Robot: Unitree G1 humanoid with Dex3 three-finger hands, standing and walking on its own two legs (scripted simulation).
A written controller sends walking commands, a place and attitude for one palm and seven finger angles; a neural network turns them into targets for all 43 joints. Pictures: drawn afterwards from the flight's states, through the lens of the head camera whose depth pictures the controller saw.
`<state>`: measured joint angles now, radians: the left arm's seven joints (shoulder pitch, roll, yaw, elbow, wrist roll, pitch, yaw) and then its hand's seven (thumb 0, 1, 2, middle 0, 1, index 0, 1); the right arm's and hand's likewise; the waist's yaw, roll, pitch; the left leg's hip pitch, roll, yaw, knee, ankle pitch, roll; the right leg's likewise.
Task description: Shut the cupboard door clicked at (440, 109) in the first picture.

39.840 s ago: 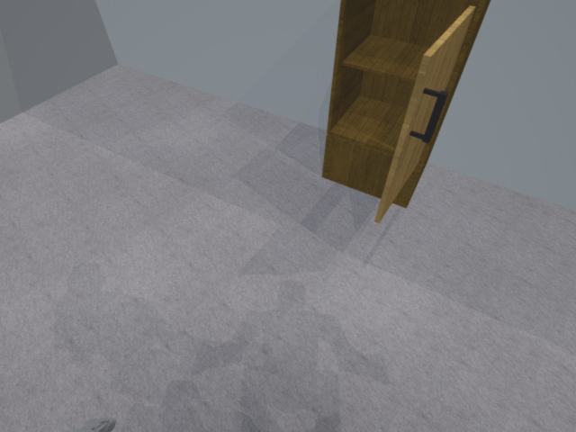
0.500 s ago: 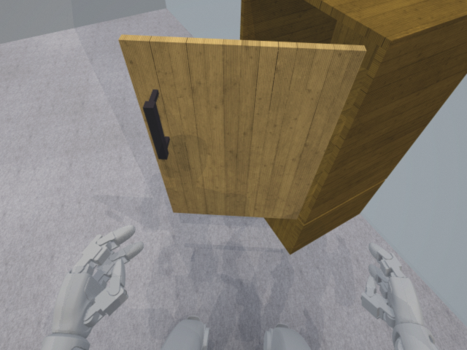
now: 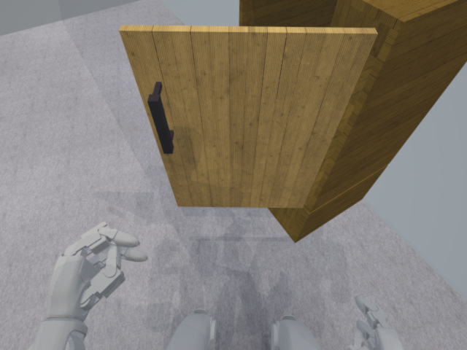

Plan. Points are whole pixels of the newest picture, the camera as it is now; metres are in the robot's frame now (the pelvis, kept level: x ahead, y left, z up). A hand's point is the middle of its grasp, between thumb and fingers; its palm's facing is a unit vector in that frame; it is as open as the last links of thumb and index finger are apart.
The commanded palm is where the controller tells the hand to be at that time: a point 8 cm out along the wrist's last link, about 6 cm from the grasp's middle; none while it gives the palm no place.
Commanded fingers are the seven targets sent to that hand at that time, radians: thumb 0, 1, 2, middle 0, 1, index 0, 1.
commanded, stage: raise the hand and make a fist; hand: left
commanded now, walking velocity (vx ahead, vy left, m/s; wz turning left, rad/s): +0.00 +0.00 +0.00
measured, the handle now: (163, 119) +0.53 +0.18 +0.06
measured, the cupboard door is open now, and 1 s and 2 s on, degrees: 57 57 57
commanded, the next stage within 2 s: bring the fist close to the handle in 1.02 s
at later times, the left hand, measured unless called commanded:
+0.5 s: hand (110, 263) +0.24 +0.20 +0.06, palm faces +0.04 -1.00 -0.02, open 3.1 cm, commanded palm +0.21 +0.25 +0.06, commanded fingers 0.00 0.90 0.90 -1.30 -1.50 -1.30 -1.50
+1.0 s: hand (117, 259) +0.24 +0.19 +0.06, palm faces +0.04 -1.00 -0.02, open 3.1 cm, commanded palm +0.22 +0.24 +0.06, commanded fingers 0.00 0.90 0.90 -1.30 -1.50 -1.30 -1.50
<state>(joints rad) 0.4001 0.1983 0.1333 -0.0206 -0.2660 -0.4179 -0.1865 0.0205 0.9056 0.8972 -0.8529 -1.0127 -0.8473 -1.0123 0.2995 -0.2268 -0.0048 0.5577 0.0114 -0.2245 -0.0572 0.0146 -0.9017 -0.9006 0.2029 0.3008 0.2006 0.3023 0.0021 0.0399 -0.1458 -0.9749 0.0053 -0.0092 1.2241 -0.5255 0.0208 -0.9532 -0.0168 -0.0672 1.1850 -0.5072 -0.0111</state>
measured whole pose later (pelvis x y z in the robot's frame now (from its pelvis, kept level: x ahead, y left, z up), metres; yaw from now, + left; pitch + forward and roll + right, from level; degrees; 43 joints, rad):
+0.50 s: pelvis +0.02 +0.01 +0.00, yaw +1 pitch +16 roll -3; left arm 0.39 0.22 0.13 -0.06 -0.26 -0.37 -0.22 0.02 0.90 0.90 -1.27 -1.46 -1.26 -1.46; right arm 0.22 -0.22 0.03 0.45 0.01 -0.16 -0.05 0.01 -0.90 -0.90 0.20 0.30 0.20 0.30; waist 0.03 0.03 -0.15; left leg -0.95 0.00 -0.03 1.22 -0.55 0.03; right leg -0.91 -0.02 -0.09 1.15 -0.53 0.00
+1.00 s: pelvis +0.02 +0.00 +0.01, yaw +0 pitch +16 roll -2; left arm 0.38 0.22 0.14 -0.02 -0.28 -0.41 -0.22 0.02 0.90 0.90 -1.30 -1.50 -1.30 -1.50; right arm 0.25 -0.24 0.00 0.49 0.02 -0.15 -0.05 0.01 -0.90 -0.90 0.20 0.30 0.20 0.30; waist 0.01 0.03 -0.16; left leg -0.94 0.01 -0.02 1.21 -0.55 0.02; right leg -0.91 -0.01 -0.08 1.15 -0.53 -0.01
